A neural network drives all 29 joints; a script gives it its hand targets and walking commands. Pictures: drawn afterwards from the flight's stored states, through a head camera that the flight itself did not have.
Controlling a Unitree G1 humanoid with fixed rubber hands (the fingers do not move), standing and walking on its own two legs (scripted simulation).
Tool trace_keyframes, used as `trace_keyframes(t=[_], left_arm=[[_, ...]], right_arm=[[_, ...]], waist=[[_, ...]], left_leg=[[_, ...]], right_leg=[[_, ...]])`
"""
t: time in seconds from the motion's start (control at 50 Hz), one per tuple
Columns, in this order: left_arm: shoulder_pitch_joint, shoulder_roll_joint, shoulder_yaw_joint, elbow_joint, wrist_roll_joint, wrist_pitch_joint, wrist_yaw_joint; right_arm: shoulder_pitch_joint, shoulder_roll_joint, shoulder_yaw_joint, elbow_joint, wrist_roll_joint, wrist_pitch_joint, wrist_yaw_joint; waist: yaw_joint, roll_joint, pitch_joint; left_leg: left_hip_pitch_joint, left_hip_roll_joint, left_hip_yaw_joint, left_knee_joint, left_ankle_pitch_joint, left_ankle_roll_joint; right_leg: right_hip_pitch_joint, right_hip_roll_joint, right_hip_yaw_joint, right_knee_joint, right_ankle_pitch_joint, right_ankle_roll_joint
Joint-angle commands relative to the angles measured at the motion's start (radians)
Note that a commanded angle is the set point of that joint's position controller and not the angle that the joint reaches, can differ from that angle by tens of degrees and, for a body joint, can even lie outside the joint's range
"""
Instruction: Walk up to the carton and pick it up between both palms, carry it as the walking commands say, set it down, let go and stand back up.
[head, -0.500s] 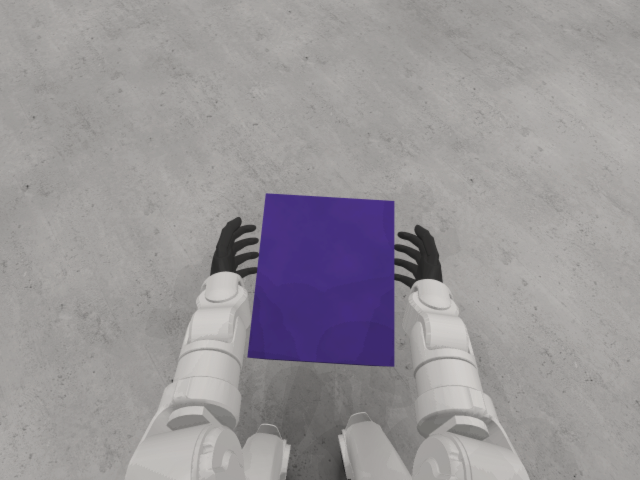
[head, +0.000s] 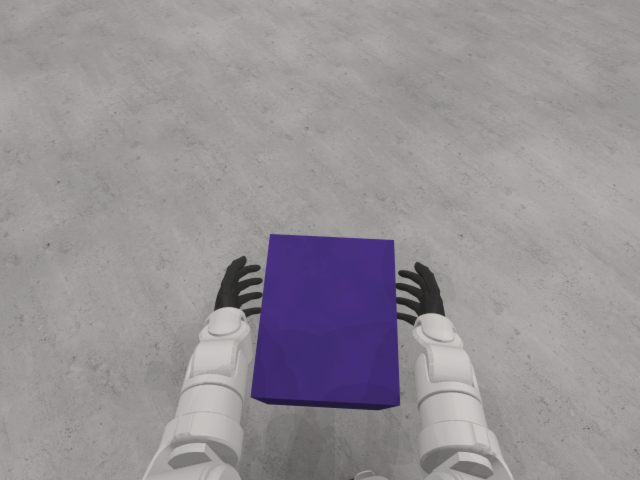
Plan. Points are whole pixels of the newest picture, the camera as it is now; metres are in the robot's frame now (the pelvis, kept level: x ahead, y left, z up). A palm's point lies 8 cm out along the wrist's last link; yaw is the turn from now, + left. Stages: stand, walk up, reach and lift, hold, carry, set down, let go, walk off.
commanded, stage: reach and lift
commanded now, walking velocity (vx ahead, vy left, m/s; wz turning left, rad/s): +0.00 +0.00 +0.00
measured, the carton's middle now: (327, 327) +0.35 -0.03 -0.10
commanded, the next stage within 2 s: hold in 1.92 s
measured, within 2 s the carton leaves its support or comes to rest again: neither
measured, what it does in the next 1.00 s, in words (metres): stands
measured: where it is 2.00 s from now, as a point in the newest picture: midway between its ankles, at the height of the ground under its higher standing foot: outside the picture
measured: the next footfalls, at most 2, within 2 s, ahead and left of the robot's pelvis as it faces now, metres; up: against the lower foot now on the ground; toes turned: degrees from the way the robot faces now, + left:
none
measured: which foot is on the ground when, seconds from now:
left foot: down 0.00-1.00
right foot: down 0.00-1.00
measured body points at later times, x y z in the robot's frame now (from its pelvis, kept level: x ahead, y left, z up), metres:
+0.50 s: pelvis +0.01 +0.00 +0.02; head -0.01 -0.01 +0.47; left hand +0.34 +0.11 +0.04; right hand +0.32 -0.17 +0.04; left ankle +0.02 +0.11 -0.72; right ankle +0.04 -0.13 -0.72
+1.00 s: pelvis +0.00 -0.01 +0.02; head -0.05 -0.01 +0.47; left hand +0.33 +0.11 +0.07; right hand +0.32 -0.16 +0.07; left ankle +0.02 +0.11 -0.72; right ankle +0.04 -0.13 -0.72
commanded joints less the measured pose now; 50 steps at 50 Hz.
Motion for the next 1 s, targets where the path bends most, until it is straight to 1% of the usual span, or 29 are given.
trace_keyframes(t=[0.0, 0.22, 0.44, 0.6, 0.68, 0.8, 0.98], left_arm=[[-0.5, -0.989, -0.555, 0.067, -0.136, 0.007, -0.287], [-0.47, -1.003, -0.559, 0.018, -0.156, 0.086, -0.302], [-0.491, -1.015, -0.602, -0.07, -0.211, 0.2, -0.325], [-0.5, -1.004, -0.635, -0.146, -0.253, 0.288, -0.334], [-0.508, -0.985, -0.601, -0.143, -0.246, 0.324, -0.338], [-0.542, -0.965, -0.552, -0.14, -0.232, 0.348, -0.343], [-0.581, -0.969, -0.544, -0.149, -0.236, 0.353, -0.343]], right_arm=[[-0.522, 0.975, 0.587, 0.066, 0.157, 0.002, 0.297], [-0.508, 0.988, 0.597, 0.028, 0.187, 0.086, 0.309], [-0.516, 1.027, 0.641, -0.048, 0.24, 0.202, 0.311], [-0.525, 1.044, 0.68, -0.121, 0.287, 0.294, 0.307], [-0.527, 1.037, 0.649, -0.098, 0.287, 0.331, 0.306], [-0.56, 1.036, 0.616, -0.086, 0.277, 0.353, 0.303], [-0.591, 1.038, 0.612, -0.091, 0.267, 0.345, 0.295]], waist=[[-0.013, -0.013, -0.48], [-0.01, -0.015, -0.362], [-0.007, -0.019, -0.275], [-0.001, -0.031, -0.237], [0.001, -0.031, -0.177], [0.019, -0.03, -0.143], [0.033, -0.033, -0.174]], left_leg=[[0.22, -0.012, 0.05, -0.117, 0.243, -0.013], [0.322, 0.013, 0.053, -0.223, 0.206, -0.004], [0.396, 0.03, 0.052, -0.279, 0.173, 0.004], [0.458, 0.035, 0.047, -0.307, 0.192, 0.003], [0.455, 0.035, 0.049, -0.325, 0.156, 0.001], [0.444, 0.03, 0.063, -0.33, 0.122, 0.0], [0.468, 0.027, 0.069, -0.319, 0.123, -0.003]], right_leg=[[0.37, 0.037, -0.082, -0.068, 0.268, -0.007], [0.493, 0.023, -0.084, -0.165, 0.239, -0.008], [0.583, 0.02, -0.084, -0.209, 0.215, -0.005], [0.647, 0.016, -0.081, -0.244, 0.231, 0.004], [0.65, 0.013, -0.08, -0.264, 0.196, 0.006], [0.655, 0.004, -0.074, -0.271, 0.168, 0.006], [0.655, 0.002, -0.071, -0.267, 0.151, 0.001]])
